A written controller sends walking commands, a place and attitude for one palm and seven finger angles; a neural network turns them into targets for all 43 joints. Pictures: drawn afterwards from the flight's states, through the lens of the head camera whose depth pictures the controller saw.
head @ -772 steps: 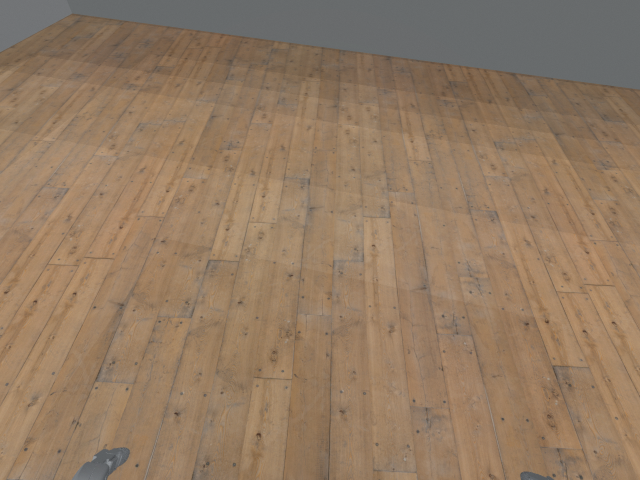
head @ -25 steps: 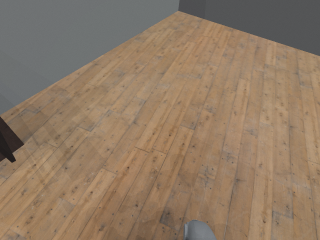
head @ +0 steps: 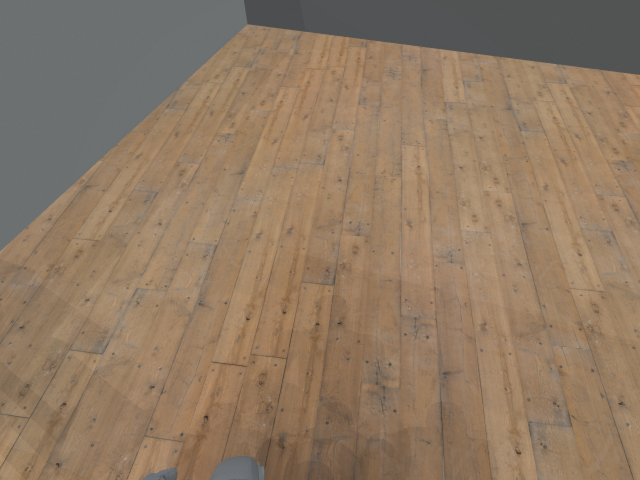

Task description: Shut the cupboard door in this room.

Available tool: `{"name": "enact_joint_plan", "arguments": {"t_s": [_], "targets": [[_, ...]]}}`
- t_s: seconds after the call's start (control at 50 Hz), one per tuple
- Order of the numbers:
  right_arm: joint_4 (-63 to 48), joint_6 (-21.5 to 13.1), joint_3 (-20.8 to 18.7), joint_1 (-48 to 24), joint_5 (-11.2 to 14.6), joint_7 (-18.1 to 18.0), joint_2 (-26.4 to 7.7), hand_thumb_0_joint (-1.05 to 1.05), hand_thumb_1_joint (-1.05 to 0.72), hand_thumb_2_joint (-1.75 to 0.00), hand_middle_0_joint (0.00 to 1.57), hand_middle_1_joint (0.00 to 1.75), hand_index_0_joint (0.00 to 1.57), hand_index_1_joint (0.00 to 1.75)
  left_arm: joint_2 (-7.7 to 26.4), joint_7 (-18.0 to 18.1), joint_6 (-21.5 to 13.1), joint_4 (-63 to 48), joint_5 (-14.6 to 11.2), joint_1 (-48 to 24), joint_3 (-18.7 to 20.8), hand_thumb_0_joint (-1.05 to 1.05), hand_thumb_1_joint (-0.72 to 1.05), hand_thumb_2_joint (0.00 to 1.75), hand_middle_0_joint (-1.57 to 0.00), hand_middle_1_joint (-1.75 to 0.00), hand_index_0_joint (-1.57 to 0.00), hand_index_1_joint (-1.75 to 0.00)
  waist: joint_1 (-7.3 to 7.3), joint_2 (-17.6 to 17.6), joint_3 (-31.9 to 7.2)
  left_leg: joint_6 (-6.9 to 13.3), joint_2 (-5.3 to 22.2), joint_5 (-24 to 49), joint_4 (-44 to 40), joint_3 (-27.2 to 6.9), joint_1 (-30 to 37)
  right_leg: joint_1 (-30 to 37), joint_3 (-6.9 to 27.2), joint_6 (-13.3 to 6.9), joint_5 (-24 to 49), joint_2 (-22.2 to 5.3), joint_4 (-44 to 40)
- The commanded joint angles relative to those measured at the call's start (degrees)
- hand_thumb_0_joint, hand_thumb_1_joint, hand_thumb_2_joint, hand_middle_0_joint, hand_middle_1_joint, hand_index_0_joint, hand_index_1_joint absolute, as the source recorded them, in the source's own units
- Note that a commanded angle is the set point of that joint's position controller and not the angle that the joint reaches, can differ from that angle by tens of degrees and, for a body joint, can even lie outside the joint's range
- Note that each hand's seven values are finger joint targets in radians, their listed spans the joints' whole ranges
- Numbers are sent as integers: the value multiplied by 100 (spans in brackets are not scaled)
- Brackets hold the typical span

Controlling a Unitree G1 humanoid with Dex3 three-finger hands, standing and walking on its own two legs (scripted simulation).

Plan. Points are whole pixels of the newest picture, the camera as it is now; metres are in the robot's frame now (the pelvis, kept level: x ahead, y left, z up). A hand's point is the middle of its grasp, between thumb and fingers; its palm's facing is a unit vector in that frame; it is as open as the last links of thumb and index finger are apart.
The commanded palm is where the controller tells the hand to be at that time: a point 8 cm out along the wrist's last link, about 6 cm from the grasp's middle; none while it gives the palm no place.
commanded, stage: walk to a spot facing it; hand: left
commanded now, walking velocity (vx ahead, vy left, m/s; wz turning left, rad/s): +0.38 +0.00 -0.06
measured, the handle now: out of the picture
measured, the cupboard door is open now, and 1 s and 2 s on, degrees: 77 77 77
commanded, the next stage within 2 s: turn to face it in 0.64 s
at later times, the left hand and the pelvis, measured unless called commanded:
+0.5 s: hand out of the picture +0.10 +0.20 -0.18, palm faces +0.06 -0.99 -0.13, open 7.4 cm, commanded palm none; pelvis +0.22 +0.05 -0.01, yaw -4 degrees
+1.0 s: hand (265, 262) +0.52 +0.13 -0.15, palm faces -0.18 -0.95 -0.24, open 7.4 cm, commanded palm none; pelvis +0.35 -0.01 -0.01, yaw -7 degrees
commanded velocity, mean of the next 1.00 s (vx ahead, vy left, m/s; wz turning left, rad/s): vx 0.20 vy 0.00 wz -0.03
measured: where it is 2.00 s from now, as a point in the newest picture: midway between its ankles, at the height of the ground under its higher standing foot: (337, 449)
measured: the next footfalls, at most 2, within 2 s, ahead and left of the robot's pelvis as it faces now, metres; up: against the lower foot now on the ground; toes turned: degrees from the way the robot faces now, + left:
left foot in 0.42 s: +0.33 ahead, +0.14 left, +0.00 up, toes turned +6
right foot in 0.90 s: +0.45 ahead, -0.13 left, +0.00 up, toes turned -19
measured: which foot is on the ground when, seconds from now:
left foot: up 0.00-0.40, down 0.42-0.90, up 0.92-1.00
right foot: down 0.00-0.42, up 0.44-0.88, down 0.90-1.00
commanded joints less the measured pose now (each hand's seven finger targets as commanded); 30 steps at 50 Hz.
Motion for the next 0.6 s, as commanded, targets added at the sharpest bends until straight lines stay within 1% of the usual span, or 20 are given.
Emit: {"name": "enact_joint_plan", "arguments": {"t_s": [0.0,0.06,0.1,0.16,0.22,0.26,0.3,0.32,0.34,0.36,0.38,0.4,0.42,0.44,0.46,0.48,0.5,0.54,0.56,0.58], "targets": [[-180,55,-70,564,-54,26,-314,0,-90,-90,20,30,20,30,458,-53,-75,32,81,654,-26,0,90,90,-20,-30,-20,-30,-53,-658,-1,-139,125,532,-532,-22,-333,-241,1204,-34,1815,-1452,-1591],[-389,19,-78,-94,-58,100,-439,0,-90,-90,20,30,20,30,491,-68,-123,147,72,897,-31,0,90,90,-20,-30,-20,-30,73,-890,88,-190,141,887,-1013,-26,-810,155,1212,-75,1956,-1426,-1617],[-515,-3,-63,-590,-69,139,-511,0,-90,-90,20,30,20,30,488,-66,-142,268,70,1204,-58,0,90,90,-20,-30,-20,-30,228,-955,161,-192,74,964,-1297,2,-1080,519,1272,-38,2425,-1403,-1538],[-692,-54,-23,-1238,-53,197,-541,0,-90,-90,20,30,20,30,549,-18,-162,406,86,1577,-67,0,90,90,-20,-30,-20,-30,402,-766,150,-165,0,948,-1848,105,-1371,1230,1308,-85,3101,-1525,-1367],[-849,-81,24,-1884,-37,231,-529,0,-90,-90,20,30,20,30,540,27,-141,559,97,1975,-111,0,90,90,-20,-30,-20,-30,599,-610,250,-84,-145,838,-2435,238,-1384,1684,1429,-104,3562,-1614,-1337],[-907,-118,52,-2170,-23,244,-524,0,-90,-90,20,30,20,30,592,59,-124,652,109,2141,-116,0,90,90,-20,-30,-20,-30,667,-530,234,-10,-231,696,-2863,345,-1301,2024,1419,-126,3977,-1684,-1231],[-908,-146,68,-2224,-14,234,-542,0,-90,-90,20,30,20,30,638,80,-102,708,113,2135,-118,0,90,90,-20,-30,-20,-30,578,-566,217,99,-371,571,-3344,488,-873,2083,1328,-91,4493,-1678,-1064],[-856,-160,63,-2102,-13,216,-555,0,-90,-90,20,30,20,30,682,81,-97,729,111,2094,-111,0,90,90,-20,-30,-20,-30,483,-574,116,164,-520,482,-3542,610,-484,2050,1258,-63,4944,-1642,-856],[-738,-189,34,-1759,-18,174,-626,0,-90,-90,20,30,20,30,719,89,-105,756,117,2032,-99,0,90,90,-20,-30,-20,-30,302,-491,-82,255,-650,414,-3796,681,127,1971,1227,-23,5524,-1638,-395],[-512,-219,-10,-1059,-29,118,-707,0,-90,-90,20,30,20,30,775,84,-117,753,98,1883,-96,0,90,90,-20,-30,-20,-30,-37,-542,-426,332,-819,703,-4106,748,1005,1738,1060,114,5800,-1512,304],[-242,-247,-80,-152,-57,64,-957,0,-90,-90,20,30,20,30,753,75,-131,721,57,1744,-100,0,90,90,-20,-30,-20,-30,-448,-356,-887,474,-629,1444,-4400,516,2512,895,925,312,5199,-1345,1368],[-16,-303,-217,741,-138,4,-1498,0,-90,-90,20,30,20,30,511,35,-141,637,-18,1849,-122,0,90,90,-20,-30,-20,-30,-713,629,-1716,990,687,2602,-4278,-939,4307,-637,553,573,2810,-726,2868],[147,-281,-272,1232,-81,-20,-1791,0,-90,-90,20,30,20,30,250,-7,-171,517,-51,1885,-217,0,90,90,-20,-30,-20,-30,-662,1441,-2021,1633,1989,3972,-4597,-2388,5054,-1804,572,602,-1598,-196,4556],[70,-214,-224,931,31,-17,-1608,0,-90,-90,20,30,20,30,427,37,-113,428,-19,1496,-160,0,90,90,-20,-30,-20,-30,-528,688,-1437,1660,1976,3510,-4946,-2096,4125,-1896,931,524,-1625,-492,4945],[-15,-264,-170,424,19,-50,-1330,0,-90,-90,20,30,20,30,264,41,-41,499,34,1387,-145,0,90,90,-20,-30,-20,-30,-326,620,-860,1452,1801,2716,-5290,-1769,3326,-2057,1010,587,-1245,-704,5001],[-138,-297,-82,39,10,-53,-1005,0,-90,-90,20,30,20,30,190,-19,20,507,77,1256,-109,0,90,90,-20,-30,-20,-30,-164,366,-277,1223,1588,2108,-5549,-1371,2518,-2016,1018,627,-880,-872,4883],[-156,-325,-13,-76,-7,-59,-788,0,-90,-90,20,30,20,30,61,-74,108,502,116,1236,-88,0,90,90,-20,-30,-20,-30,-27,379,38,1032,1360,1919,-5736,-952,1929,-1828,976,655,-669,-961,4700],[-132,-377,9,-177,-1,-69,-652,0,-90,-90,20,30,20,30,-108,-112,269,517,153,1444,-73,0,90,90,-20,-30,-20,-30,239,379,81,857,1138,1930,-5840,-307,1404,-1577,847,732,-386,-991,4543],[-162,-389,-3,-227,-3,-76,-664,0,-90,-90,20,30,20,30,-173,-123,346,477,169,1532,-41,0,90,90,-20,-30,-20,-30,319,445,-31,869,1070,1855,-5863,-57,1343,-1601,804,768,-272,-994,4501],[-227,-397,-39,-264,1,-79,-643,0,-90,-90,20,30,20,30,-197,-135,411,402,179,1512,-1,0,90,90,-20,-30,-20,-30,365,497,-12,888,1044,1714,-5955,123,1252,-1730,785,813,-49,-1041,4501]]}}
